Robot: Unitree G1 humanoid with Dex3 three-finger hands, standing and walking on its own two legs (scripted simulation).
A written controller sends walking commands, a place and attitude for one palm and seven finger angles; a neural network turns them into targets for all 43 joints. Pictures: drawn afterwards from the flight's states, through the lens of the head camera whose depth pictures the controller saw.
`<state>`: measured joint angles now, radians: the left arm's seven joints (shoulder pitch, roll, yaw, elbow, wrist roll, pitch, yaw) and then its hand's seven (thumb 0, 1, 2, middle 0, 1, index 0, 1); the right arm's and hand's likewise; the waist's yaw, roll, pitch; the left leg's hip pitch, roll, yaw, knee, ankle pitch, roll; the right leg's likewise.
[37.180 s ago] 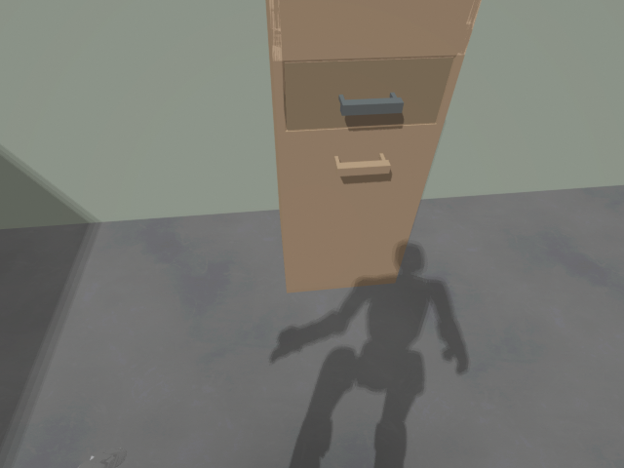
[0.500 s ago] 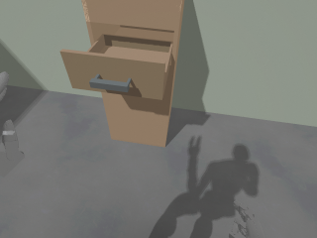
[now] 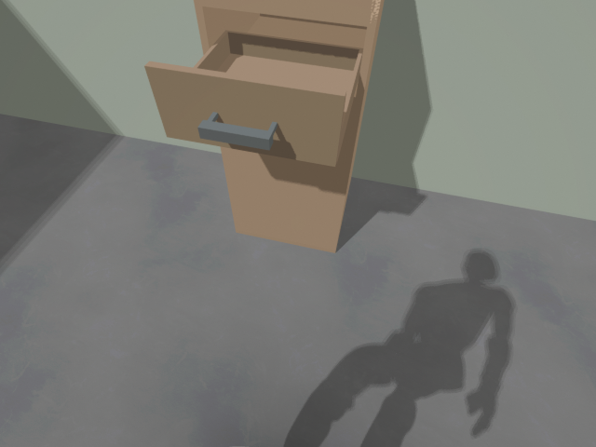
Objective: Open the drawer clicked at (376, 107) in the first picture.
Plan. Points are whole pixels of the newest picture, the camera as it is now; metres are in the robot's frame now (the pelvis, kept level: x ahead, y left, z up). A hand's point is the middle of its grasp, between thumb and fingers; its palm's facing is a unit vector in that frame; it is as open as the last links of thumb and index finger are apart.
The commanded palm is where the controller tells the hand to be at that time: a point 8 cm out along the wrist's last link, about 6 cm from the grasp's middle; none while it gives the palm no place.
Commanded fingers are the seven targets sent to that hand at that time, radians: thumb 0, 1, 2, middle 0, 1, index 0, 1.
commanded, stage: let the arm hang, fingers relaxed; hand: left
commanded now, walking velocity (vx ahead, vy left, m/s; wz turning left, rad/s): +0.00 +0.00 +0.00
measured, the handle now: (239, 128) +0.66 +0.17 +0.04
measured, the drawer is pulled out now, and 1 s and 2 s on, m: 0.29 0.29 0.29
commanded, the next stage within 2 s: look to check the result in 0.60 s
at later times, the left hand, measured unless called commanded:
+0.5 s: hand out of the picture +0.03 +0.17 -0.17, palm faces -0.02 -0.98 -0.21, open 7.3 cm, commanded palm none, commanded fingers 0.00 0.90 0.90 -0.20 -0.30 -0.20 -0.30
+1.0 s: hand out of the picture +0.02 +0.14 -0.16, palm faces -0.01 -0.98 -0.19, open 7.4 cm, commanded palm none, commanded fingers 0.00 0.90 0.90 -0.20 -0.30 -0.20 -0.30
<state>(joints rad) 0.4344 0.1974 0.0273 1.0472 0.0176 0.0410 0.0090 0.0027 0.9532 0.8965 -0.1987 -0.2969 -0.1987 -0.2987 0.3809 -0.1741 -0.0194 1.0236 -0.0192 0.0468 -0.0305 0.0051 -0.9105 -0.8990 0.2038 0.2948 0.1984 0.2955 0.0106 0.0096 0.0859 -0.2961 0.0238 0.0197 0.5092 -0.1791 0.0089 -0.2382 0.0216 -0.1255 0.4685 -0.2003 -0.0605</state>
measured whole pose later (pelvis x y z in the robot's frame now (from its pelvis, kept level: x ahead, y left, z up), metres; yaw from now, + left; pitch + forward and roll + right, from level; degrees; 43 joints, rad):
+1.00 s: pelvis +0.03 -0.02 +0.01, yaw -2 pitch -2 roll +0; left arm 0.28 0.11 0.01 1.15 0.01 0.00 0.03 0.01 0.90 0.90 -0.20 -0.30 -0.20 -0.30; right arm 0.29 -0.11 -0.02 1.13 -0.01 0.01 -0.05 0.00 -0.91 -0.90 0.20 0.29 0.20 0.30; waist -0.01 0.04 0.08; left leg -0.18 0.04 0.06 0.40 -0.18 -0.02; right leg -0.16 0.05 -0.08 0.39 -0.20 -0.07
